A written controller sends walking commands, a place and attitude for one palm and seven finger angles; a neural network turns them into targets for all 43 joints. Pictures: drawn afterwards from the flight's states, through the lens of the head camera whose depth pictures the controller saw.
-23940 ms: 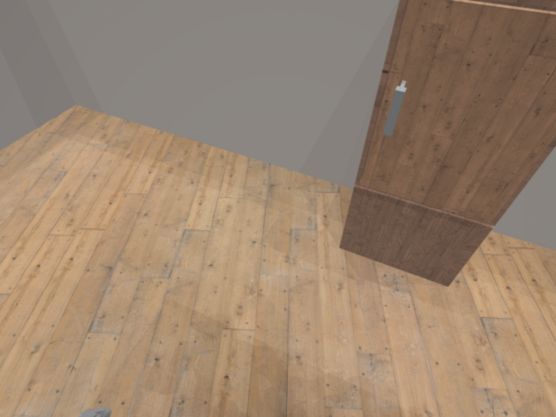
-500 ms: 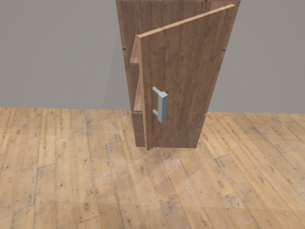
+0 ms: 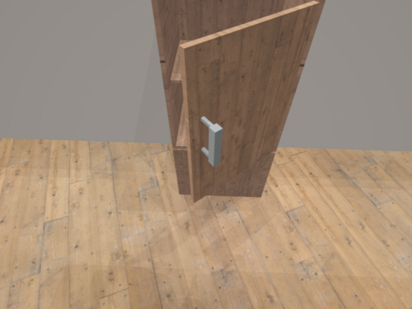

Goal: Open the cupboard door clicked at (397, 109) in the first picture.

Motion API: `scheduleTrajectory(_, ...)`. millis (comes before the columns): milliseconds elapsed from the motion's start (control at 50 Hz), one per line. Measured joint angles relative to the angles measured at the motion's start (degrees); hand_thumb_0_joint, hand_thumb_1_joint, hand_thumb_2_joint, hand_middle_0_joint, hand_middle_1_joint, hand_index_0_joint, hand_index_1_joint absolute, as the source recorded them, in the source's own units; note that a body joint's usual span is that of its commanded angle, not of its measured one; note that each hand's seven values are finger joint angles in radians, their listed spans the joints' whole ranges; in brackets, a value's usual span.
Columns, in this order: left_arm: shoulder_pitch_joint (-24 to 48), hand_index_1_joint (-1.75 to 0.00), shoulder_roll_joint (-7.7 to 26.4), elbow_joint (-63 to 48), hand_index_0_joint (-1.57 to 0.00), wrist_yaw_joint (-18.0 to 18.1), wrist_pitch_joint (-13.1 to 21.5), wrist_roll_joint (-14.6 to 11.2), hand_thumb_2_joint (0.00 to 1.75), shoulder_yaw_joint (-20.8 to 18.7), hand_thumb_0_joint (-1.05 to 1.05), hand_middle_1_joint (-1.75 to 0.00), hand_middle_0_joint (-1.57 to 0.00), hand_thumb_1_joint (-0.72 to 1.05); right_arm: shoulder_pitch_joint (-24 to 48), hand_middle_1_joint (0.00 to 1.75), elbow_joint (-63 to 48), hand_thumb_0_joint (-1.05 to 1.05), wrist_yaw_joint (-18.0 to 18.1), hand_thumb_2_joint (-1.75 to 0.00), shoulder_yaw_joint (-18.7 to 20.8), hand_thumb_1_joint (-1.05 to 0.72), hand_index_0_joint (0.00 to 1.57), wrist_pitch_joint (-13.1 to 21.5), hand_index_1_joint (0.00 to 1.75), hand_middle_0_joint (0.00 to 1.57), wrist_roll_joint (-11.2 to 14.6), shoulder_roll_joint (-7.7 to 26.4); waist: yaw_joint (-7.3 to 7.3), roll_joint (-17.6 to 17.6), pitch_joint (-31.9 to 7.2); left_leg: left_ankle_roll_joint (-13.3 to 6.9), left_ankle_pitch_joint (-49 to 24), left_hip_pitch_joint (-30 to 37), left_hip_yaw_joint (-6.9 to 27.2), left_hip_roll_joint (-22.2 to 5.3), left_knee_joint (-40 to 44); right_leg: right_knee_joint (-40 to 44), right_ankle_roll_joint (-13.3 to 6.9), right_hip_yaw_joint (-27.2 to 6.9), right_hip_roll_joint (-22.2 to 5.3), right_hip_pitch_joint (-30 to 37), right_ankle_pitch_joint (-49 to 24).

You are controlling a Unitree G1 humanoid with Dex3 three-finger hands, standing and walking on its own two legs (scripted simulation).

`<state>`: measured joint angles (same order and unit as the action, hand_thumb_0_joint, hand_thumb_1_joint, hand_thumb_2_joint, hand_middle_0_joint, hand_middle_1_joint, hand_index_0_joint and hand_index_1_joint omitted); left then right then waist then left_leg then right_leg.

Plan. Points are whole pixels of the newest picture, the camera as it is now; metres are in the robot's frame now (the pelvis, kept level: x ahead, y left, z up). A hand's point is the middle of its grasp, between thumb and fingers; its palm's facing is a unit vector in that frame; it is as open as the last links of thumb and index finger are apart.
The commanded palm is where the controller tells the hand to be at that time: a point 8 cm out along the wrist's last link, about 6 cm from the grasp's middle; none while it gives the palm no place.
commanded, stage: look to check the result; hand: left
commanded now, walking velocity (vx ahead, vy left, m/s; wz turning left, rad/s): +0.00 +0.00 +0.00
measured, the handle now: (209, 141) +0.53 +0.02 -0.02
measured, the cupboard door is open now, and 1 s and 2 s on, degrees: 39 39 39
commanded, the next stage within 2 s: walk to a spot facing it in 0.38 s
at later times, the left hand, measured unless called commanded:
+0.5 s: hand out of the picture +0.00 +0.15 -0.18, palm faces +0.05 -0.98 -0.17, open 7.4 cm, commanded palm none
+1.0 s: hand out of the picture +0.07 +0.18 -0.17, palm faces -0.15 -0.95 -0.29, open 7.4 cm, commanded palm none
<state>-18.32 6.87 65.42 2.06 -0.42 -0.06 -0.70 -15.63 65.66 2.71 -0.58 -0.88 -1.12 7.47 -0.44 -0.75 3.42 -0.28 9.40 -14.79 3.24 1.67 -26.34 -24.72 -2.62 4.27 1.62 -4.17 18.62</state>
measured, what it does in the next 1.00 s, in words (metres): stands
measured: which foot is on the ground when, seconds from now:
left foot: down 0.00-0.98, up 1.00-1.00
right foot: down 0.00-1.00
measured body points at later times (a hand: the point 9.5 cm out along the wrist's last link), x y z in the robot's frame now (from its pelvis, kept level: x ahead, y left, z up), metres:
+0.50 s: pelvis +0.01 +0.00 +0.00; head +0.03 -0.01 +0.45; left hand +0.00 +0.21 -0.16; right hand +0.02 -0.23 -0.16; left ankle +0.05 +0.12 -0.74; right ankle -0.05 -0.09 -0.74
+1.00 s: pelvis -0.01 -0.02 -0.02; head +0.03 -0.06 +0.43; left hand +0.08 +0.23 -0.15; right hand -0.01 -0.27 -0.18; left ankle +0.05 +0.11 -0.74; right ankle -0.05 -0.08 -0.74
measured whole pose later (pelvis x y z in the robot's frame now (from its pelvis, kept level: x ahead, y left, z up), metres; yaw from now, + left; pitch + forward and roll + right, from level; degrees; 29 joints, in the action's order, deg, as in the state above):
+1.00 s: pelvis -0.01 -0.02 -0.02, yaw -13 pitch +0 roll +2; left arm -13.0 11.3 56.0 -0.5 -2.9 1.3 -5.0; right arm -11.1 56.8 3.0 3.0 -2.1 -1.6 12.4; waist 1.0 -2.3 5.8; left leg 1.7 18.1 -20.7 -7.2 -5.3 -38.4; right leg -38.3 -3.0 1.1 2.5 -15.6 22.2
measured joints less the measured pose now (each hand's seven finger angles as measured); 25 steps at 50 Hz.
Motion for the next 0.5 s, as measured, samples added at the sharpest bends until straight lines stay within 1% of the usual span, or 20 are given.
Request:
scheduleTrajectory(200, -0.4, -0.30, -0.4, 0.2, -0.19, 0.0, 0.2, 0.0, 0.90, 0.3, 0.00, -0.30, -0.20, 0.91, 1.2, 0.30, 0.2, 0.00, 0.2, -0.90, 0.0, -0.92, 0.20, 0.1, 0.30, 0.20, 0.1, 0.7, 0.35, 0.2, 0.2, 0.1, 0.5, 0.7, -0.1, 0.0, 0.4, 0.7, 0.0, -0.1, 0.0, 0.8, 0.2)
scheduleTrajectory(500, 1.1, -0.30, -0.2, -0.4, -0.20, 0.0, 0.4, 0.0, 0.90, 0.3, 0.00, -0.30, -0.20, 0.91, 1.9, 0.30, 0.1, 0.00, 0.3, -0.90, -0.1, -0.92, 0.20, 0.5, 0.30, 0.20, 0.1, 1.2, 0.33, 0.6, -0.3, 0.2, 0.8, 1.7, -0.3, 0.0, 1.0, 1.8, -0.1, -0.3, 0.0, 2.0, 0.3)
